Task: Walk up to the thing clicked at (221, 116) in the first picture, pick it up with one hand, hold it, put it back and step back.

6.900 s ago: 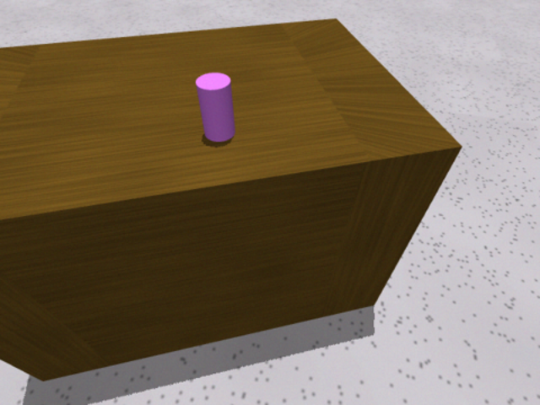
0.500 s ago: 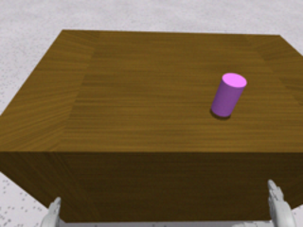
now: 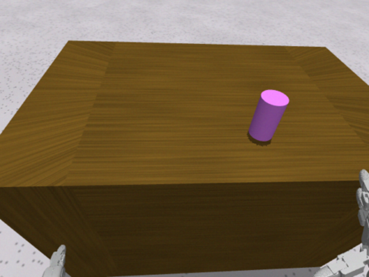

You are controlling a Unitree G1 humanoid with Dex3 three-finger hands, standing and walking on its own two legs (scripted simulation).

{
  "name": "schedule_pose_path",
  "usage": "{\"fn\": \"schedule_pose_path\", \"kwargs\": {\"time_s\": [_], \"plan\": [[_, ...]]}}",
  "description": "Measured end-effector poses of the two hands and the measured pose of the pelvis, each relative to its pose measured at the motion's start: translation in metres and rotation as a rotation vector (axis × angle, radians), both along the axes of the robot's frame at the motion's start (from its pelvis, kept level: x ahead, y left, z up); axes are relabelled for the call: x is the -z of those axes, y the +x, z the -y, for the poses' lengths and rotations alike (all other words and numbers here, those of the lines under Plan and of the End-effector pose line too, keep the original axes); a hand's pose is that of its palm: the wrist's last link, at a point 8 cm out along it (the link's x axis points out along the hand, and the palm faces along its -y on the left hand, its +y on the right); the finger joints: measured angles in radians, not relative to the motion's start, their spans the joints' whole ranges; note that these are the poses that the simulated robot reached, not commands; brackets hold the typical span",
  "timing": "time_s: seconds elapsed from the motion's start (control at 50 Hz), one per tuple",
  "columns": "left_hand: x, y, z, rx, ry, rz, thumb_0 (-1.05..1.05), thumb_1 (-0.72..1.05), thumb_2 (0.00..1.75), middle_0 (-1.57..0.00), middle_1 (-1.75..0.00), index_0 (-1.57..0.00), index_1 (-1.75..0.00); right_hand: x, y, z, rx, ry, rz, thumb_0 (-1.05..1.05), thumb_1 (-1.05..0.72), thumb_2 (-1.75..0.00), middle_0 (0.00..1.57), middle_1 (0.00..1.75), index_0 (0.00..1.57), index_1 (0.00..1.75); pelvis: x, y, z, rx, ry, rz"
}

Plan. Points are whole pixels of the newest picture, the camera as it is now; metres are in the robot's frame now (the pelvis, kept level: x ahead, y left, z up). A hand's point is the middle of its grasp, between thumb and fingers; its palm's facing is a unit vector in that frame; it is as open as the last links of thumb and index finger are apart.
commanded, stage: rise first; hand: right
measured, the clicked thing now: (267, 116) +0.50 -0.24 +0.08
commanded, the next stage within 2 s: go down in 0.90 s
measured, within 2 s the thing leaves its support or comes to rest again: neither
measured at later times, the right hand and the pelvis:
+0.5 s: hand (364, 222) +0.18 -0.27 +0.15, palm faces +0.40 +0.81 -0.43, open 17.6 cm; pelvis -0.02 +0.00 +0.00, yaw +0 degrees
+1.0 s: hand out of the picture +0.18 -0.28 +0.17, palm faces +0.44 +0.77 -0.46, open 17.5 cm; pelvis -0.02 +0.00 +0.00, yaw +0 degrees
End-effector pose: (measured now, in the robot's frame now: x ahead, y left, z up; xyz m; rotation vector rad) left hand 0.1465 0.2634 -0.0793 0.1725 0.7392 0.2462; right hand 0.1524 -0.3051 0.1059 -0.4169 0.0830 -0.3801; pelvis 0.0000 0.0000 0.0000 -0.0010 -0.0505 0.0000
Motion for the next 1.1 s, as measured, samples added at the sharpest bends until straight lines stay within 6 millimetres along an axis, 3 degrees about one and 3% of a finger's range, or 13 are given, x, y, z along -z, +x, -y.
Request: {"fn": "schedule_pose_path", "kwargs": {"time_s": [0.44,0.86,1.1], "plan": [[0.001,-0.017,0.005,0.007,-0.026,0.034,-0.01,-0.55,0.04,-0.06,-0.04,-0.05,-0.05,-0.054,-0.015,0.001,-0.049,-0.123,0.222,-0.02,0.58,-0.03,0.05,0.06,0.05,0.06,0.0,-0.018,0.0,0.004,-0.002,0.025],[0.003,-0.018,0.001,-0.007,-0.026,0.024,-0.01,-0.55,0.06,-0.06,-0.05,-0.05,-0.06,-0.077,-0.018,0.004,-0.051,-0.192,0.295,-0.02,0.56,-0.05,0.06,0.06,0.06,0.06,0.0,-0.018,0.0,0.005,-0.002,0.027],[0.001,-0.008,0.007,0.01,-0.029,0.042,-0.01,-0.54,0.06,-0.06,-0.05,-0.05,-0.06,-0.091,-0.019,0.007,-0.049,-0.246,0.36,-0.02,0.51,-0.06,0.06,0.06,0.06,0.06,0.0,-0.015,0.0,0.007,-0.003,0.019]]}}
